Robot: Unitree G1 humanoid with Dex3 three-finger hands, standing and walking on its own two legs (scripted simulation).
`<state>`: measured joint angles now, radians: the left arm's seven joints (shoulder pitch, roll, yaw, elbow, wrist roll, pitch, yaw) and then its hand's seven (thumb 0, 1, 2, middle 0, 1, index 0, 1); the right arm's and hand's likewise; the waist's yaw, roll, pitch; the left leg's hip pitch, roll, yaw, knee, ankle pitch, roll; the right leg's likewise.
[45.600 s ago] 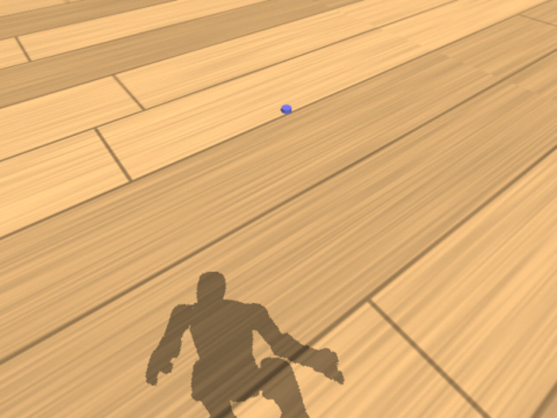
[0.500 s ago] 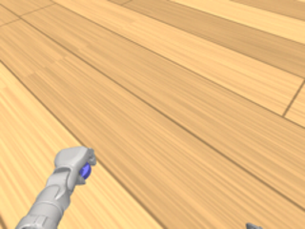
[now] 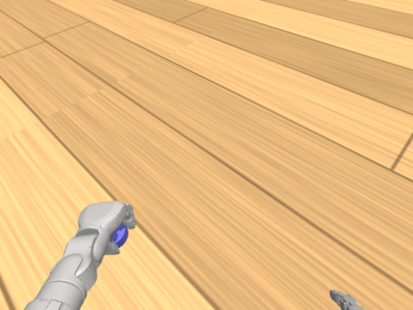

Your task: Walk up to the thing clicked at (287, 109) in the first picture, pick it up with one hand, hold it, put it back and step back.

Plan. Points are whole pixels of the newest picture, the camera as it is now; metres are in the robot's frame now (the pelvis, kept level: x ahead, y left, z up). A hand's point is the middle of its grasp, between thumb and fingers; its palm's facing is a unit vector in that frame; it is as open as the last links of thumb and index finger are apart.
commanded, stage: hold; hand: left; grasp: from above
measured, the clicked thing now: (112, 233) +0.33 +0.23 -0.08
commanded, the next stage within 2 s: crouch in 1.22 s
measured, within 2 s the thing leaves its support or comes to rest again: neither
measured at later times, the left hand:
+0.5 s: hand (107, 240) +0.29 +0.22 -0.02, palm faces -0.43 -0.05 -0.90, open 7.6 cm
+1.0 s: hand (109, 242) +0.28 +0.21 -0.02, palm faces -0.44 -0.05 -0.90, open 7.6 cm
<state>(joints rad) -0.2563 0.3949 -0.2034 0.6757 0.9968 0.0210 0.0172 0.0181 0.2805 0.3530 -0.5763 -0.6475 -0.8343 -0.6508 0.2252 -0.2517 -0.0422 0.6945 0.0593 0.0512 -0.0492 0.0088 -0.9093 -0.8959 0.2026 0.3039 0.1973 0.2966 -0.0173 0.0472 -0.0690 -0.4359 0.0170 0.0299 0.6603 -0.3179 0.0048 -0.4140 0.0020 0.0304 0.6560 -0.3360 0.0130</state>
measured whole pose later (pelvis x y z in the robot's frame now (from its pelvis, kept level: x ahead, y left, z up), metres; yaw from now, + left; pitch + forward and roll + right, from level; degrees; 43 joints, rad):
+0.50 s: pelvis -0.01 +0.00 +0.01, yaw +0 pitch +2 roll +0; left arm -0.22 0.40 -0.21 0.61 0.99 0.02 -0.03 0.02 0.27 0.37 -0.56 -0.68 -0.82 -0.68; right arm 0.21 -0.25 -0.03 0.67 0.07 0.06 -0.06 0.01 -0.91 -0.90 0.20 0.30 0.20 0.30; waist 0.00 0.05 -0.04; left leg -0.34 0.01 0.04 0.57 -0.27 0.00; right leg -0.33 0.00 0.04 0.58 -0.29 0.01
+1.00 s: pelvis -0.01 +0.00 +0.01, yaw +0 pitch +1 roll +0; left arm -0.22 0.40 -0.22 0.59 0.99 0.00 -0.04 0.02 0.27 0.37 -0.56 -0.69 -0.83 -0.68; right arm 0.19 -0.25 -0.02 0.67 0.07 0.07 -0.07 0.01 -0.91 -0.90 0.20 0.30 0.20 0.30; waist 0.00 0.05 -0.02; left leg -0.29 0.01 0.04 0.51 -0.24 0.00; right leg -0.28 0.00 0.04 0.53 -0.26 0.01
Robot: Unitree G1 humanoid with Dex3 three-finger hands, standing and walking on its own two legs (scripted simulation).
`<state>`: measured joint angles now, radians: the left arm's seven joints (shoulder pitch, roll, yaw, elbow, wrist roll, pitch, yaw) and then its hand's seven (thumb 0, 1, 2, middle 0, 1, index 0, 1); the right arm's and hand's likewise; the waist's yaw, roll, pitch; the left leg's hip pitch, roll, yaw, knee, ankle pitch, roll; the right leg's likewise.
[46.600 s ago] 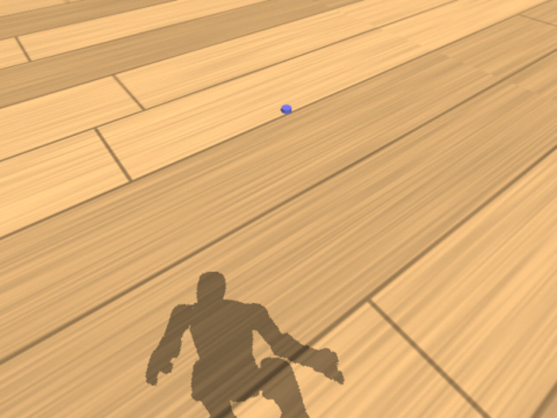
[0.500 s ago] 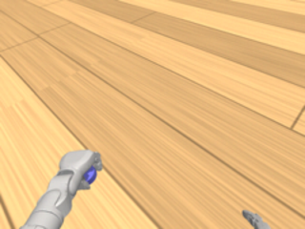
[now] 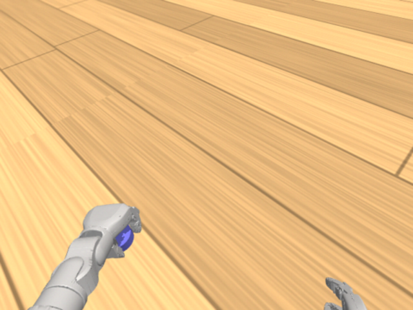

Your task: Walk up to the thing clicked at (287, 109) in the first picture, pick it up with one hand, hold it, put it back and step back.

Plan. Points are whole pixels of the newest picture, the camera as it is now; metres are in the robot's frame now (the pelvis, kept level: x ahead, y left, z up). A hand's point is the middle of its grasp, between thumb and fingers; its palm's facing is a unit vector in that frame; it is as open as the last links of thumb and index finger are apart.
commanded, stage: hold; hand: left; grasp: from above
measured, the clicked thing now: (117, 236) +0.31 +0.23 -0.07
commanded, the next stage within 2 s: crouch in 0.22 s
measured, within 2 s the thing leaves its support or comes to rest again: neither
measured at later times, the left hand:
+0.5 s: hand (118, 235) +0.30 +0.22 -0.04, palm faces -0.43 -0.05 -0.90, open 7.6 cm
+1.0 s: hand (139, 248) +0.36 +0.23 -0.24, palm faces -0.40 +0.04 -0.92, open 7.6 cm
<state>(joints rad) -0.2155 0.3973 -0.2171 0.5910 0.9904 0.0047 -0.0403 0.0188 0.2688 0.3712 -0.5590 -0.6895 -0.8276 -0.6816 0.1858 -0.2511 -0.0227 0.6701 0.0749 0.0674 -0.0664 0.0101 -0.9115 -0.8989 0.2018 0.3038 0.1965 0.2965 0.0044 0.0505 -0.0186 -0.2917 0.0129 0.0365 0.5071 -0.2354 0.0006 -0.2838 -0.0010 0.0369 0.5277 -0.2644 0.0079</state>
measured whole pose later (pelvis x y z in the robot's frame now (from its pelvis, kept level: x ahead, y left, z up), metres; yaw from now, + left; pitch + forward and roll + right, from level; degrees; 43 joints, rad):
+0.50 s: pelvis +0.01 +0.00 +0.00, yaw +0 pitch +2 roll +0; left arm -0.23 0.39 -0.21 0.65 1.00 -0.01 0.01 0.02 0.25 0.39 -0.58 -0.68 -0.84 -0.67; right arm 0.20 -0.25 -0.04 0.68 0.08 0.08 -0.06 0.01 -0.90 -0.90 0.20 0.30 0.20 0.30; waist 0.00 0.05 -0.03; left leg -0.29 0.01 0.04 0.50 -0.24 0.00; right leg -0.28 0.00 0.04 0.52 -0.27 0.01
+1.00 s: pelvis -0.04 +0.00 -0.14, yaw +0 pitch +26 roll -2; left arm -0.65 0.42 -0.11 1.18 1.16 -0.06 0.34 0.01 0.23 0.40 -0.61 -0.64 -0.87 -0.65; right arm 0.25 -0.27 -0.08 0.70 -0.02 0.03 -0.02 0.01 -0.91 -0.90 0.20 0.30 0.20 0.30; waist -0.12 0.03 -0.19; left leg -1.30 0.03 -0.02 1.38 -0.53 0.00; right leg -1.26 0.02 -0.01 1.36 -0.55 0.01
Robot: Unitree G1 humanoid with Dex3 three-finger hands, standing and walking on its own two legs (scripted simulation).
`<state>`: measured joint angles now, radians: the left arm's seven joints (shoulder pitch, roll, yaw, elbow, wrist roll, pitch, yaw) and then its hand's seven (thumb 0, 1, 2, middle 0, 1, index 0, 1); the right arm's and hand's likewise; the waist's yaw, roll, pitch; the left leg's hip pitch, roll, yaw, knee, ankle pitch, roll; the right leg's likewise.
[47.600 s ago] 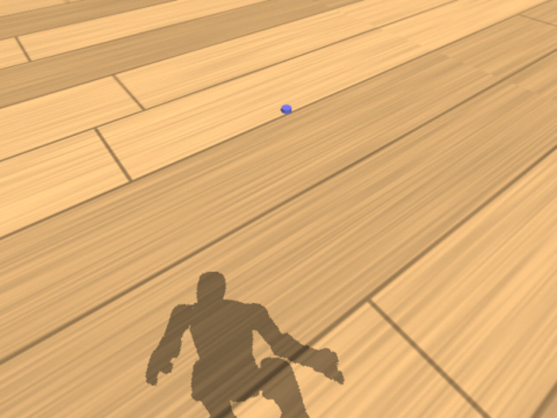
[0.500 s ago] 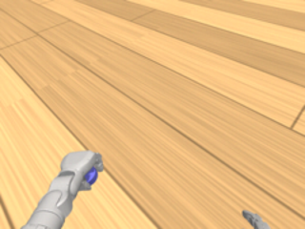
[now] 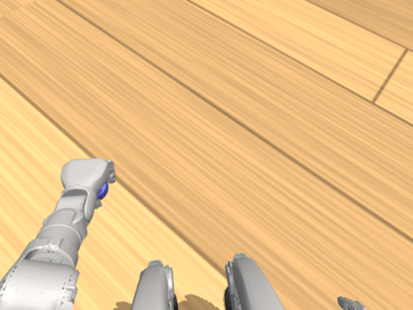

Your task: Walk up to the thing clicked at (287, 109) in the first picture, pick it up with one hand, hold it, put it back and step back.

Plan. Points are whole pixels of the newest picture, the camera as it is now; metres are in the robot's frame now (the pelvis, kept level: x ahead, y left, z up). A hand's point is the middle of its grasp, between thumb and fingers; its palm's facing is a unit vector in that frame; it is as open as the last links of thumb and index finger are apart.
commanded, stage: crouch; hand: left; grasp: from above
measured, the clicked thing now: (92, 187) +0.42 +0.24 -0.13
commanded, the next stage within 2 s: lower in 1.42 s
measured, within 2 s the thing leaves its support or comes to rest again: neither
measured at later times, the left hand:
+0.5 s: hand (116, 202) +0.45 +0.23 -0.33, palm faces -0.42 +0.00 -0.91, open 7.5 cm
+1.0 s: hand (123, 202) +0.48 +0.24 -0.42, palm faces -0.44 -0.02 -0.90, open 7.5 cm
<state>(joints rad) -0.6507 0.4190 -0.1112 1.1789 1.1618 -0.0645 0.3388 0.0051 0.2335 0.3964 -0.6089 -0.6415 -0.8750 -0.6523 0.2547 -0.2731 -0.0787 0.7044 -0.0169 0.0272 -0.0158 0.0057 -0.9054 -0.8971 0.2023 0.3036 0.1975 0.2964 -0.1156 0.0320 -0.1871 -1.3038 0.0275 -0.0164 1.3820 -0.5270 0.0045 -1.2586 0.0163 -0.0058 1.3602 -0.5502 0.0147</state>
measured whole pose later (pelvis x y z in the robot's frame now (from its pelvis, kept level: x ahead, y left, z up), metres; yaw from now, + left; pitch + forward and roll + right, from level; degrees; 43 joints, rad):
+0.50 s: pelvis -0.03 +0.00 -0.18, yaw -3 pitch +38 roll -6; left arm -0.92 0.59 0.01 1.34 1.23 -0.13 0.36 0.00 0.25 0.37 -0.62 -0.63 -0.89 -0.63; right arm 0.19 -0.23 -0.01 0.75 -0.09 -0.05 0.05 0.00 -0.90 -0.90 0.21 0.30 0.20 0.30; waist -0.20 0.03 -0.18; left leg -2.04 0.02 -0.07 2.01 -0.64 0.02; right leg -1.96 0.02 -0.05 1.97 -0.68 0.02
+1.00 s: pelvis -0.04 +0.00 -0.27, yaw -7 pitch +36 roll -8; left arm -1.06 0.76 0.07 1.49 1.26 -0.17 0.36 0.00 0.25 0.36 -0.62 -0.62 -0.89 -0.64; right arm 0.17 -0.25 0.06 0.74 -0.13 -0.03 0.11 0.00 -0.91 -0.90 0.20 0.30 0.20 0.30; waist -0.27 -0.01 -0.07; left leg -2.26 0.04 -0.12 2.30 -0.68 0.01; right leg -2.17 0.05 -0.09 2.23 -0.70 0.03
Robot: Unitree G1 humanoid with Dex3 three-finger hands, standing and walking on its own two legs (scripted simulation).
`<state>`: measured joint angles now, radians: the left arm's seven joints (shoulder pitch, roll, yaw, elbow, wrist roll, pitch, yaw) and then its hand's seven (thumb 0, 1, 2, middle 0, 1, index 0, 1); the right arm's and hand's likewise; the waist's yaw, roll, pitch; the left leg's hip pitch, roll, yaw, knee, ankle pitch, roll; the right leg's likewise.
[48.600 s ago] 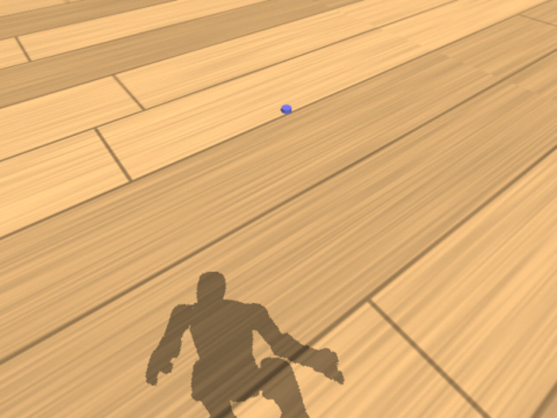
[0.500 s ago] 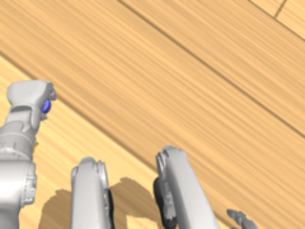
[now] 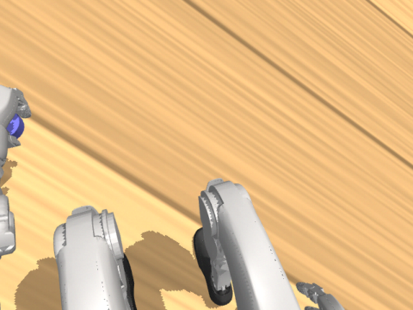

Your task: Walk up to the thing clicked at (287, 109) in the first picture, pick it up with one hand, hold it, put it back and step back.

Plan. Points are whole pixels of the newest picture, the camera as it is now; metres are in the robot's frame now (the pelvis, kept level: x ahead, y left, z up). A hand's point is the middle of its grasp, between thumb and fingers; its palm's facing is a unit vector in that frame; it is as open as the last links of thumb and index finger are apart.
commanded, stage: crouch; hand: left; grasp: from above
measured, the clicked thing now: (1, 124) +0.50 +0.31 -0.19
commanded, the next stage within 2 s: lower in 0.42 s
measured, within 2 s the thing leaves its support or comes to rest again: neither
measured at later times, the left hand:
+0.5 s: hand (13, 130) +0.50 +0.30 -0.21, palm faces -0.45 -0.07 -0.89, open 7.5 cm
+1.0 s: hand (25, 136) +0.50 +0.29 -0.26, palm faces -0.46 -0.08 -0.89, open 7.4 cm
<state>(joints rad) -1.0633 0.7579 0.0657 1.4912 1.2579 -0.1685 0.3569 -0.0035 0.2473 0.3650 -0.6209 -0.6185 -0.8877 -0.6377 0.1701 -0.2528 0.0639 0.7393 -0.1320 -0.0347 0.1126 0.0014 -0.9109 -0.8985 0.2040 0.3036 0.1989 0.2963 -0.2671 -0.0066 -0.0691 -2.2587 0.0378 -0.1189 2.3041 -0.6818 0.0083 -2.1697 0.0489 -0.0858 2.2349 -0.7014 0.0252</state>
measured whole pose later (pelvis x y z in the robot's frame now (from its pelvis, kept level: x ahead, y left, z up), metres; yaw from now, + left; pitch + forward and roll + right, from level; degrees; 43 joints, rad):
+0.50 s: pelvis +0.00 +0.00 -0.04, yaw -2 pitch +33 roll -9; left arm -1.09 0.86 0.07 1.52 1.25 -0.18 0.35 -0.01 0.26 0.35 -0.61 -0.62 -0.88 -0.64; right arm 0.15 -0.27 0.15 0.70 -0.15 -0.04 0.13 0.00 -0.91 -0.90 0.20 0.30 0.20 0.30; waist -0.30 -0.03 0.02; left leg -2.35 0.04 -0.17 2.44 -0.69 0.00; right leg -2.25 0.06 -0.12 2.35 -0.70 0.03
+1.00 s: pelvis +0.00 +0.00 -0.05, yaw -4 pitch +31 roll -12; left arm -1.11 0.95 0.09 1.60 1.29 -0.21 0.43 -0.01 0.26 0.34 -0.62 -0.61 -0.89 -0.63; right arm 0.15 -0.29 0.22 0.67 -0.19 -0.07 0.14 0.00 -0.91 -0.90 0.20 0.30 0.20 0.30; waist -0.35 -0.09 0.08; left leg -2.37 0.03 -0.21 2.50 -0.70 0.00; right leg -2.25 0.07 -0.16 2.37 -0.70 0.03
